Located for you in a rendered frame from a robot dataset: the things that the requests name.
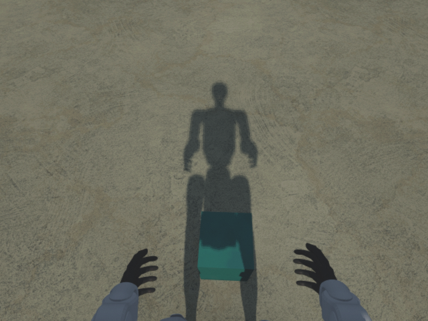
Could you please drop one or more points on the robot right forearm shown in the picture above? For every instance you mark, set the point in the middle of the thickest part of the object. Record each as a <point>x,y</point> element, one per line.
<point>338,303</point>

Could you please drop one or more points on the robot left hand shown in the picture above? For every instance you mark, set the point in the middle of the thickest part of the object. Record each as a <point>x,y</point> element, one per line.
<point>134,270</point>

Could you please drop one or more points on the robot left forearm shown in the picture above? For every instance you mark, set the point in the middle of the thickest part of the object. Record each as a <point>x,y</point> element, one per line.
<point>121,304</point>

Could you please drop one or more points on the carton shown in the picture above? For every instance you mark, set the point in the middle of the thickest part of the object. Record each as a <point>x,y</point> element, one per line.
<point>225,246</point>

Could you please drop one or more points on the robot right hand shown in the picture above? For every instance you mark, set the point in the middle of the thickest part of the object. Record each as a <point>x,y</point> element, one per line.
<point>320,265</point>

